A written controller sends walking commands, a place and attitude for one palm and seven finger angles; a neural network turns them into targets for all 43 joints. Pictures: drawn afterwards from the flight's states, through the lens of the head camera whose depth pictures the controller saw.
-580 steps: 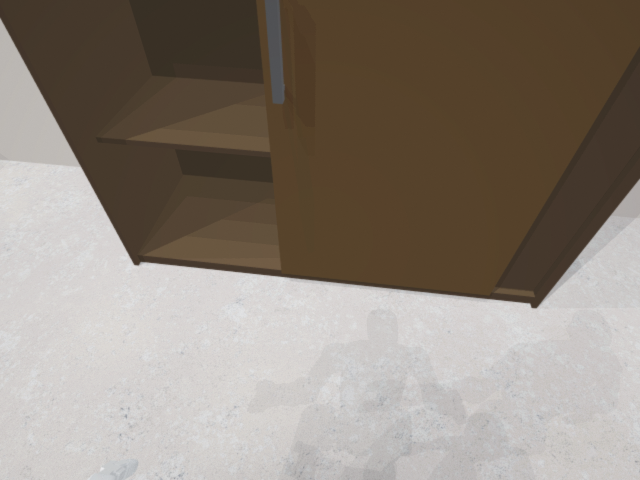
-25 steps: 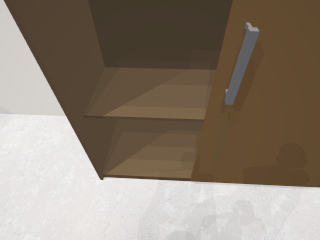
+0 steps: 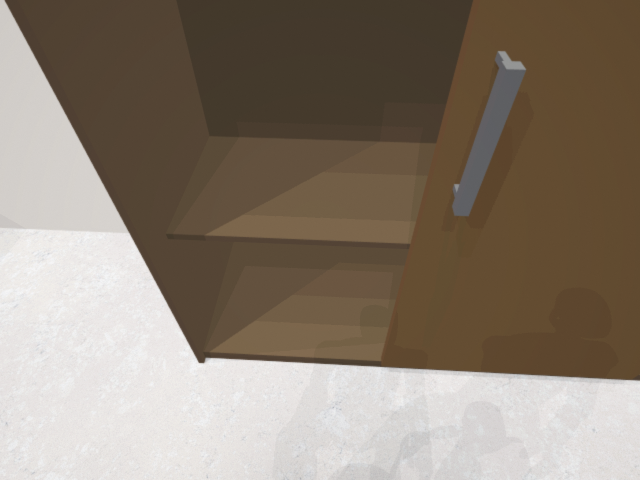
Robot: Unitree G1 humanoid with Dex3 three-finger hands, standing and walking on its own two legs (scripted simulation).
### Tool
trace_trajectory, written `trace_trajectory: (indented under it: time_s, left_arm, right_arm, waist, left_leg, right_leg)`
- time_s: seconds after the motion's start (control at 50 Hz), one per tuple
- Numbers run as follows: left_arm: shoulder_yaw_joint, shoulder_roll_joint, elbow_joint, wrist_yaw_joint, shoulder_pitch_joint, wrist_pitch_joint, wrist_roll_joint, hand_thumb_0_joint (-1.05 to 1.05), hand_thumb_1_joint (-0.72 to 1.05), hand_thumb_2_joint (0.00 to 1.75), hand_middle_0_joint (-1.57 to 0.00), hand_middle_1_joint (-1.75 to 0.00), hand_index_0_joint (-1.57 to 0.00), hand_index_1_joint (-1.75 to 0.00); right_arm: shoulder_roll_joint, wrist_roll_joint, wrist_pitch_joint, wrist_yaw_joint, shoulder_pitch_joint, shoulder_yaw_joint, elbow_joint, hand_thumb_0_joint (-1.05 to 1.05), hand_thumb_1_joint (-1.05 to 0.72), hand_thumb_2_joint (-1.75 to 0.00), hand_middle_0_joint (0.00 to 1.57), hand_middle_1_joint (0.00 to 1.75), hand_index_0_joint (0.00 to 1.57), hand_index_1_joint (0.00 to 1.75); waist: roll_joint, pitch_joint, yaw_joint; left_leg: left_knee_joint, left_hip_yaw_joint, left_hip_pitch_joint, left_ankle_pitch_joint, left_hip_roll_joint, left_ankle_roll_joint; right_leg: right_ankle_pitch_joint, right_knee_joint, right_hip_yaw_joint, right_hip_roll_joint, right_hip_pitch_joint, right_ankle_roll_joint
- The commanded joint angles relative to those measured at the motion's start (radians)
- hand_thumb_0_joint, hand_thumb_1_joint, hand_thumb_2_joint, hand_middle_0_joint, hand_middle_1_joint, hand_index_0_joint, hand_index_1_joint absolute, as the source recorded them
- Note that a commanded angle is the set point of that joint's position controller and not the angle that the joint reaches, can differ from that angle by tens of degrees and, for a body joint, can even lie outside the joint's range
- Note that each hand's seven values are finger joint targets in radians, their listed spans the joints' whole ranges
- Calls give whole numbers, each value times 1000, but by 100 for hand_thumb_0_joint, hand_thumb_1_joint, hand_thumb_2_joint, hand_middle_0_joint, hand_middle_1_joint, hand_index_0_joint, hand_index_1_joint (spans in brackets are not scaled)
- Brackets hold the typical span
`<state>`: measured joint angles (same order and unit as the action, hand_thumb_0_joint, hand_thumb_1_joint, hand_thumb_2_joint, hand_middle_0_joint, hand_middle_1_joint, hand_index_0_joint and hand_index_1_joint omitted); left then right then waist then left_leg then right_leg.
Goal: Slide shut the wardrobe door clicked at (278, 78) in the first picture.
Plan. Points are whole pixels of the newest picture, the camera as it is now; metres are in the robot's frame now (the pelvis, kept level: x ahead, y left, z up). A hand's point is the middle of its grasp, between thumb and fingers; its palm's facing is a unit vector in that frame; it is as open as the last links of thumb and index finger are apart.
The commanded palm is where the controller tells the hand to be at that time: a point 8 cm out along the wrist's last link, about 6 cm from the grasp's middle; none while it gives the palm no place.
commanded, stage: look again from close up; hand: right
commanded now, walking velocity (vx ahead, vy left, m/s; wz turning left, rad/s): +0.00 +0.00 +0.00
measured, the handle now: (479, 141) +0.56 -0.22 +0.14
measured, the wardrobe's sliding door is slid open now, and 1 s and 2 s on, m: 0.59 0.59 0.59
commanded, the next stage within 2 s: shuffle to correct the standing spot in 0.18 s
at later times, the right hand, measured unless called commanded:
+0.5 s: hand out of the picture -0.02 -0.15 -0.19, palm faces +0.13 +0.98 -0.12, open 7.4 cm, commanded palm none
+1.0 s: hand out of the picture +0.16 -0.21 -0.18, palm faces +0.10 +0.97 -0.23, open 7.3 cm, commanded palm none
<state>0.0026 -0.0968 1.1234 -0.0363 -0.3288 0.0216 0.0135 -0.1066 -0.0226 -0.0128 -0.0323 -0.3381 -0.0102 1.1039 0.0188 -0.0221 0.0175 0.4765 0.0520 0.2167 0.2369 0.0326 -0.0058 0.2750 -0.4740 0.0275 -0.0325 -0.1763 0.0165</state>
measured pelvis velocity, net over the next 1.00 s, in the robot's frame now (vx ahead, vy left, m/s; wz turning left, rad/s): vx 0.11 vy -0.02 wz -0.05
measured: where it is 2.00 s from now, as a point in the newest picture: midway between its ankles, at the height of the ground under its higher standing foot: outside the picture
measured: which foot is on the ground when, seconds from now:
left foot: down 0.00-0.58, up 0.60-0.86, down 0.88-1.00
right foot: down 0.00-0.88, up 0.90-1.00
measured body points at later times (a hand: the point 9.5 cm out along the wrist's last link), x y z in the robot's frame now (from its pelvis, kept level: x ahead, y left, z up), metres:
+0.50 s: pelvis +0.02 +0.00 -0.01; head +0.02 -0.02 +0.44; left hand -0.01 +0.21 -0.16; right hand -0.02 -0.20 -0.17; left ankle +0.01 +0.12 -0.74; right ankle -0.01 -0.13 -0.74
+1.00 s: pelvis +0.11 -0.02 -0.01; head +0.14 -0.02 +0.44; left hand +0.06 +0.17 -0.17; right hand +0.15 -0.26 -0.16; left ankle +0.15 +0.06 -0.74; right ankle +0.04 -0.13 -0.69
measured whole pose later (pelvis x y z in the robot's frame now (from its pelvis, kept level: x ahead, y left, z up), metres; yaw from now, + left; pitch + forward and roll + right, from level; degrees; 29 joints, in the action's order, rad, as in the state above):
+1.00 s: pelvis +0.11 -0.02 -0.01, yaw -3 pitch -2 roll +0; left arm -0.01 -0.09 1.15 -0.03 -0.39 -0.01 0.00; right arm -0.15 -0.02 -0.04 -0.04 -0.22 -0.05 1.02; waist -0.01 -0.08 0.00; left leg 0.59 0.17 0.29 0.28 0.04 0.06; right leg 0.53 -0.93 0.05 -0.01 -0.28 -0.02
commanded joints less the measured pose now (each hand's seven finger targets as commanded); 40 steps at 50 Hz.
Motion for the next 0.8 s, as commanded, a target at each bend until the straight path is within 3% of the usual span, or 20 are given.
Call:
trace_trajectory:
  time_s: [0.0,0.26,0.3,0.36,0.4,0.44,0.46,0.5,0.52,0.54,0.56,0.58,0.6,0.62,0.68,0.7,0.76,0.78]
  left_arm:
    - [-12,-82,-23,-1,-78,8,0,0,90,90,-20,-30,-20,-30]
    - [-12,-80,-19,-2,-76,8,1,0,90,90,-20,-30,-20,-30]
    - [-15,-83,-17,1,-87,4,3,0,90,90,-20,-30,-20,-30]
    - [-18,-77,-31,10,-80,-5,8,0,90,90,-20,-30,-20,-30]
    - [-19,-71,-49,15,-68,-11,11,0,90,90,-20,-30,-20,-30]
    - [-23,-63,-66,18,-52,-9,14,0,90,90,-20,-30,-20,-30]
    - [-21,-59,-69,20,-58,-7,14,0,90,90,-20,-30,-20,-30]
    - [-20,-53,-58,24,-108,3,13,0,90,90,-20,-30,-20,-30]
    - [-20,-62,-37,22,-162,8,12,0,90,90,-20,-30,-20,-30]
    - [-28,-104,-14,16,-231,18,14,0,90,90,-20,-30,-20,-30]
    - [-40,-157,8,7,-295,23,15,0,90,90,-20,-30,-20,-30]
    - [-34,-140,13,-2,-313,23,12,0,90,90,-20,-30,-20,-30]
    - [-23,-117,11,-8,-305,30,11,0,90,90,-20,-30,-20,-30]
    - [-18,-105,-1,-8,-274,36,10,0,90,90,-20,-30,-20,-30]
    - [-18,-115,-27,-4,-204,48,14,0,90,90,-20,-30,-20,-30]
    - [-19,-125,-29,-4,-190,48,16,0,90,90,-20,-30,-20,-30]
    - [-22,-133,-26,-1,-178,44,16,0,90,90,-20,-30,-20,-30]
    - [-23,-133,-22,0,-169,40,14,0,90,90,-20,-30,-20,-30]
  right_arm:
    - [-78,3,-9,-3,-88,-15,-17,0,-90,-90,20,30,20,30]
    - [-78,5,-11,-1,-88,-15,-16,0,-90,-90,20,30,20,30]
    - [-89,0,-10,0,-92,-23,-18,0,-90,-90,20,30,20,30]
    - [-111,-3,-4,5,-110,-38,-24,0,-90,-90,20,30,20,30]
    - [-133,-4,0,4,-133,-51,-27,0,-90,-90,20,30,20,30]
    - [-147,-3,-1,1,-148,-64,-32,0,-90,-90,20,30,20,30]
    - [-149,-5,-4,0,-137,-66,-39,0,-90,-90,20,30,20,30]
    - [-139,-7,-7,1,-100,-69,-54,0,-90,-90,20,30,20,30]
    - [-117,-7,-4,3,-72,-64,-60,0,-90,-90,20,30,20,30]
    - [-78,-6,-4,10,-59,-54,-71,0,-90,-90,20,30,20,30]
    - [-41,-9,-10,15,-26,-46,-88,0,-90,-90,20,30,20,30]
    - [-58,-15,-17,14,39,-41,-111,0,-90,-90,20,30,20,30]
    - [-59,-15,-23,16,45,-41,-114,0,-90,-90,20,30,20,30]
    - [-50,-11,-27,19,42,-41,-108,0,-90,-90,20,30,20,30]
    - [-26,-6,-24,32,47,-31,-108,0,-90,-90,20,30,20,30]
    - [-19,-5,-21,33,51,-29,-112,0,-90,-90,20,30,20,30]
    - [-27,-5,-20,34,58,-32,-121,0,-90,-90,20,30,20,30]
    - [-39,-4,-24,32,27,-36,-108,0,-90,-90,20,30,20,30]
  waist:
    - [-15,-83,-3]
    - [-16,-61,-5]
    - [-18,-55,0]
    - [36,-93,13]
    - [105,-115,26]
    - [150,-129,28]
    - [146,-133,20]
    - [86,-122,-14]
    - [16,-127,-36]
    - [-160,-104,-55]
    - [-320,-101,-74]
    - [-316,-147,-93]
    - [-244,-146,-78]
    - [-158,-146,-57]
    - [-100,-109,-25]
    - [-122,-95,-20]
    - [-147,-79,-13]
    - [-114,-52,9]
  left_leg:
    - [-92,-72,-4,-48,66,42]
    - [-98,-75,-6,-55,67,45]
    - [-90,-83,-16,54,70,55]
    - [-133,-140,-3,260,101,80]
    - [-188,-216,-17,376,151,110]
    - [-250,-297,12,423,219,150]
    - [-254,-300,33,410,234,162]
    - [-175,-220,99,331,206,156]
    - [-78,-132,154,278,142,132]
    - [93,-17,200,205,46,94]
    - [294,93,319,236,-23,58]
    - [448,51,465,330,-19,59]
    - [541,9,507,311,15,66]
    - [565,-2,495,280,36,67]
    - [483,9,397,195,52,58]
    - [423,22,352,183,45,56]
    - [251,54,214,139,15,61]
    - [172,55,134,95,5,65]
  right_leg:
    - [-77,110,-50,-57,-96,-43]
    - [-103,95,-45,-54,-72,-40]
    - [-5,77,-35,-43,-88,-45]
    - [124,26,-4,-7,-159,-47]
    - [151,-69,30,26,-230,-44]
    - [124,-163,49,17,-242,-44]
    - [115,-164,43,11,-230,-46]
    - [94,-54,46,3,-116,-51]
    - [78,34,23,-6,-36,-56]
    - [25,117,-104,-88,31,-89]
    - [-62,206,-273,-213,108,-160]
    - [-217,230,-330,-253,174,-232]
    - [-385,201,-315,-262,192,-264]
    - [-481,182,-268,-256,165,-270]
    - [-505,196,-157,-211,113,-248]
    - [-493,198,-132,-195,100,-242]
    - [-468,171,-102,-176,58,-233]
    - [-448,135,-88,-169,40,-219]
